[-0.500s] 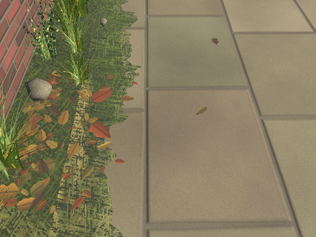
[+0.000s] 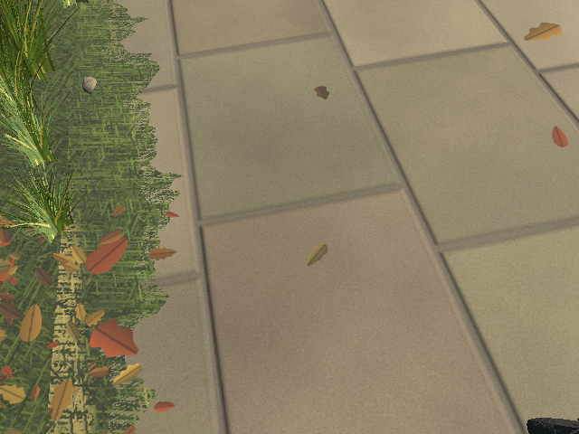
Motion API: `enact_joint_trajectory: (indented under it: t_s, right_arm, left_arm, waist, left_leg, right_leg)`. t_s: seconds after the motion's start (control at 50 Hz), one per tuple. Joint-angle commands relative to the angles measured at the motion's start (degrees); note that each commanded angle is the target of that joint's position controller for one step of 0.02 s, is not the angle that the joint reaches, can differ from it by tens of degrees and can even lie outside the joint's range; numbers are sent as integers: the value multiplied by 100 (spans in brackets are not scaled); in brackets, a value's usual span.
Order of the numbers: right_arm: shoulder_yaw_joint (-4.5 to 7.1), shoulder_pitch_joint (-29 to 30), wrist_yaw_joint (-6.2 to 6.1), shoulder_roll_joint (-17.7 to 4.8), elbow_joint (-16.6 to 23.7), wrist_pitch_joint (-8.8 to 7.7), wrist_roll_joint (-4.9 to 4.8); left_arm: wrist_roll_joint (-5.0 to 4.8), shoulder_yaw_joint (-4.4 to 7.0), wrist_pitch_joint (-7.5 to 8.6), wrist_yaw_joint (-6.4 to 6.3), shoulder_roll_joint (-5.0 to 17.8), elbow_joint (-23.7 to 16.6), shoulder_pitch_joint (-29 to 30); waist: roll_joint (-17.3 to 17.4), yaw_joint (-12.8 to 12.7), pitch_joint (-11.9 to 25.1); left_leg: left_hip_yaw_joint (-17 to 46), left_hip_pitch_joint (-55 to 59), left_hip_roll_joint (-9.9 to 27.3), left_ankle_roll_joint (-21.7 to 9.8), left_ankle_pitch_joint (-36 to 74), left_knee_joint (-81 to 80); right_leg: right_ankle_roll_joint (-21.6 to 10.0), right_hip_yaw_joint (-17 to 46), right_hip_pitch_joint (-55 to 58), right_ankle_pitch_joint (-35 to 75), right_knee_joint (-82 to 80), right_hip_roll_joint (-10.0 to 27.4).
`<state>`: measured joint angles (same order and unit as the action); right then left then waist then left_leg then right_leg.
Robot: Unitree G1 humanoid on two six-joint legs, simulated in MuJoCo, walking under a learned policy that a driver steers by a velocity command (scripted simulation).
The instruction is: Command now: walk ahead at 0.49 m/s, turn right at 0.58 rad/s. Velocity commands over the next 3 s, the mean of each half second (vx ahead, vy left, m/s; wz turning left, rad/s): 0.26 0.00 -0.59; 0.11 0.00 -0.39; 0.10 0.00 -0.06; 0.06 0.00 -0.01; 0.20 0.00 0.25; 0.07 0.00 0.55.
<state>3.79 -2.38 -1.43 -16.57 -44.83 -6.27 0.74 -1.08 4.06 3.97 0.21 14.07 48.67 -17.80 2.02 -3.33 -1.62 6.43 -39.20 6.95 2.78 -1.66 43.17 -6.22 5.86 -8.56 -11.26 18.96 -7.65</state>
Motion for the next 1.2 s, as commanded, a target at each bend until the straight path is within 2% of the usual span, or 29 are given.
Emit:
enact_joint_trajectory:
  t_s: [0.02, 0.12, 0.16, 0.18, 0.2, 0.22, 0.24, 0.26, 0.32, 0.36, 0.44, 0.56, 0.62, 0.64, 0.66, 0.68, 0.7, 0.72, 0.74, 0.78, 0.82, 0.88, 1.0, 1.06, 1.08, 1.1, 1.12, 1.16, 1.2]
  right_arm:
    - [-4, 565, 63, -208, 481, -78, -59]
    - [72, 693, 212, -539, 697, -218, -48]
    - [152, -126, 192, -724, 530, -284, 22]
    - [221, -945, 157, -1051, 458, -300, 162]
    - [254, -1380, 126, -1330, 419, -190, 258]
    - [239, -1467, 161, -1067, 413, -72, 12]
    - [118, -1100, 120, -607, 618, 28, -14]
    - [42, -755, 81, -414, 659, 129, 1]
    - [27, -345, 81, -453, 562, 242, 86]
    - [95, -299, 77, -592, 511, 235, 84]
    - [187, -154, 9, -808, 498, 341, -9]
    - [271, -261, 63, -1066, 378, 485, -138]
    - [280, -363, 70, -1050, 270, 547, -257]
    - [229, -702, 98, -843, 135, 560, -197]
    - [83, -747, 156, -436, 302, 550, 91]
    - [98, -406, 121, -544, 510, 534, 79]
    - [176, -154, 100, -804, 495, 553, -56]
    - [193, -202, 81, -799, 464, 577, -139]
    - [199, -303, 31, -766, 337, 604, -102]
    - [210, -464, 11, -770, 277, 658, -46]
    - [171, -638, 69, -657, 233, 653, -103]
    - [95, -208, 157, -553, 369, 574, -131]
    - [43, -116, 261, -506, 368, 301, -135]
    - [-1, -648, 273, -362, 192, 246, -32]
    - [8, -890, 254, -449, 136, 251, 23]
    - [53, -1064, 212, -805, 163, 271, 81]
    - [53, -758, 199, -956, 161, 329, 67]
    - [-82, -387, 199, -489, 302, 378, 1]
    - [-115, -244, 215, -544, 327, 365, 0]
  left_arm:
    - [-38, 219, 36, -80, 962, -335, -88]
    - [-26, 231, -135, -183, 952, -306, -308]
    - [-8, 203, -194, -219, 872, -503, -1]
    - [65, 103, -172, -206, 613, -723, 160]
    - [44, -10, -137, -191, 176, -724, -973]
    - [-39, 53, -141, -155, 842, -670, -1395]
    - [-108, 177, -228, -170, 1210, -691, -816]
    - [-78, 210, -318, -203, 1267, -823, -273]
    - [-60, 195, -556, -237, 820, -970, -185]
    - [-49, 131, -599, -240, 560, -1126, -121]
    - [12, 133, -636, -164, 629, -1365, 228]
    - [28, 199, -731, 21, 802, -1728, 851]
    - [42, 277, -717, 65, 852, -1707, 643]
    - [51, 384, -704, -2, 1129, -1643, 355]
    - [97, 523, -682, -124, 1789, -1720, 112]
    - [243, 470, -583, -105, 1854, -1862, 225]
    - [255, 385, -472, -56, 1545, -1808, 219]
    - [204, 320, -395, -58, 1372, -1753, 453]
    - [137, 267, -381, -74, 1203, -1766, 716]
    - [125, 168, -398, -113, 1069, -1782, 1008]
    - [124, 141, -377, -134, 973, -1697, 865]
    - [95, 152, -328, -152, 1063, -1520, 620]
    - [99, 153, -209, -67, 1139, -1261, 444]
    - [71, 57, -269, -55, 939, -1215, 709]
    - [116, -24, -261, -60, 713, -1215, 740]
    - [215, -109, -240, -69, 428, -1243, 728]
    - [262, -148, -222, -105, 236, -1267, 333]
    - [220, -52, -283, -165, 683, -1215, 585]
    - [232, -41, -386, -201, 673, -1160, 562]
  waist:
    - [-647, -93, 50]
    - [-837, -20, 208]
    - [-946, 454, 659]
    - [-580, 804, 1507]
    - [1094, 423, 2515]
    - [1358, 405, 2983]
    - [728, 570, 2152]
    - [282, 562, 1451]
    - [456, 198, 547]
    - [609, 183, 561]
    - [471, 222, 933]
    - [581, 400, 588]
    - [468, 249, 614]
    - [-12, 209, 705]
    - [-1712, 339, 884]
    - [-1855, 138, 1047]
    - [-1157, -27, 1059]
    - [-996, 147, 913]
    - [-762, 257, 907]
    - [-905, 426, 909]
    - [-934, 407, 1018]
    - [-1157, 144, 566]
    - [-876, 49, 124]
    - [-732, 474, 417]
    - [-624, 563, 644]
    - [50, 489, 790]
    - [1056, 70, 805]
    - [928, 260, 485]
    - [752, 206, 369]
  left_leg:
    - [-410, 808, -502, 21, 829, -1033]
    - [-267, 1076, -805, -211, 203, -1766]
    - [-381, 2225, -765, -504, 646, -2175]
    - [251, 3858, 123, -910, 2036, -1749]
    - [2275, 6042, 1883, -2013, 3847, -1429]
    - [3282, 6123, 2289, -2278, 2593, -1576]
    - [2409, 5468, 1880, -1995, 1993, -1750]
    - [1527, 4640, 1495, -1713, 1901, -1890]
    - [288, 2791, 802, -1490, 1730, -2480]
    - [-33, 2684, 845, -1660, 2011, -2710]
    - [-432, 2868, 1081, -1734, 1607, -2853]
    - [-783, 2980, 1210, -1462, 234, -2741]
    - [-1077, 2992, 1051, -987, -19, -1969]
    - [-1380, 2531, 750, -595, -440, -1251]
    - [-1899, 1006, 19, -48, -2704, 655]
    - [-1106, 72, -554, 161, -3835, 1963]
    - [-646, 24, -425, 118, -3540, 2489]
    - [-528, 11, -344, 40, -3092, 2461]
    - [-465, 63, -267, 39, -2734, 2291]
    - [-539, 581, -352, 125, -2242, 2298]
    - [-630, 748, -361, 120, -1841, 1722]
    - [-657, 745, -379, -9, -1676, 577]
    - [-757, 1316, -479, -327, -1804, -754]
    - [-914, 2621, -658, -415, -749, -1863]
    - [-610, 3245, -405, -467, -218, -2035]
    - [177, 3681, 348, -676, 1062, -2167]
    - [669, 3609, 808, -1210, 935, -2191]
    - [847, 3203, 746, -1384, -109, -2400]
    - [633, 2944, 572, -1217, -58, -2307]
  right_leg:
    - [-622, 962, -640, 785, -578, 1133]
    - [-399, 1645, 322, 1708, 588, 1346]
    - [-81, 1595, 299, 2516, 1567, 1008]
    - [190, 1288, -432, 1801, 2961, 696]
    - [608, 630, -2250, -2539, 4880, -225]
    - [711, 672, -2807, -2931, 5904, 237]
    - [867, 561, -3176, -2471, 6215, 490]
    - [979, 240, -3243, -2077, 6061, 674]
    - [1031, -142, -2517, -1603, 5188, 987]
    - [1060, -311, -2380, -1417, 4589, 1028]
    - [975, -379, -2009, -552, 3605, 1195]
    - [669, -724, -1524, -519, 2313, 1106]
    - [354, -946, -722, 88, 947, 835]
    - [123, -562, 42, 1021, 451, 949]
    - [-473, 1383, 1160, 3348, 402, 2434]
    - [-1547, 2291, 922, 3637, 292, 3148]
    - [-1459, 1783, 772, 3483, 244, 2852]
    - [-1111, 1283, 631, 3183, 287, 2518]
    - [-828, 1020, 550, 2832, 306, 2280]
    - [-756, 717, 95, 3069, 259, 2103]
    - [-741, 667, 121, 1355, -55, 1940]
    - [-720, 1122, 63, -1212, -631, 1974]
    - [-740, 1243, -83, -938, -587, 2039]
    - [-473, 882, -433, 469, 48, 1746]
    - [-212, 737, -618, 542, 344, 1535]
    - [180, 245, -933, 72, 1134, 1064]
    - [512, -247, -1232, -865, 1344, 632]
    - [713, -319, -1143, -934, 1376, 819]
    - [712, -269, -840, -475, 1162, 904]
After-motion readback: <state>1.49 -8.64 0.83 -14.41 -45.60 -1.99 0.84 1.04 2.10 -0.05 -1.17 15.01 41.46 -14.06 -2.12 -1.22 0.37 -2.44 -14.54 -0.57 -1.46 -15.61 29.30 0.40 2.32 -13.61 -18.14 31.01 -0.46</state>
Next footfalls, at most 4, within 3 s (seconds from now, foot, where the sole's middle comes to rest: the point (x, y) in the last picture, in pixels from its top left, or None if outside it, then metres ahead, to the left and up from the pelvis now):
0.18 left None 0.31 0.14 -0.78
0.64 right None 0.24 -0.12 -0.78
1.08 left None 0.37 0.07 -0.78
2.20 right None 0.31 -0.20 -0.78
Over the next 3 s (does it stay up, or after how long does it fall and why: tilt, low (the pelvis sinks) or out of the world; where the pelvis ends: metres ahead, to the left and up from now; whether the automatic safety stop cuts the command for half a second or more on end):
stays up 0.42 -0.11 0.00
